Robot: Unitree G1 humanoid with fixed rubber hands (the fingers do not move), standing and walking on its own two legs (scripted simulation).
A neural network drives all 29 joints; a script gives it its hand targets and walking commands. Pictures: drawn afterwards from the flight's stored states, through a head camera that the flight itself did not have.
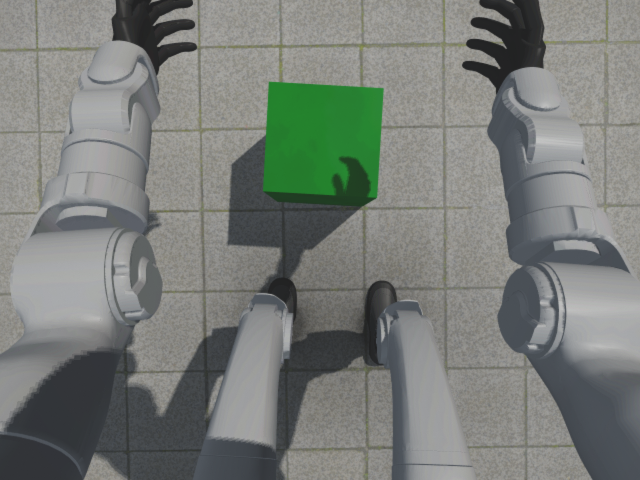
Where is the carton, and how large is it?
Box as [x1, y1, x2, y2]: [263, 82, 383, 206]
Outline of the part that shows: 269,82 263,191 277,201 361,206 375,198 377,191 383,88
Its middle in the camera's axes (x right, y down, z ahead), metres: +0.01 -0.19 +0.84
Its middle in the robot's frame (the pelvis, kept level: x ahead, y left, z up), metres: +0.52 +0.03 -0.52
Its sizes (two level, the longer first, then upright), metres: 0.210 0.200 0.250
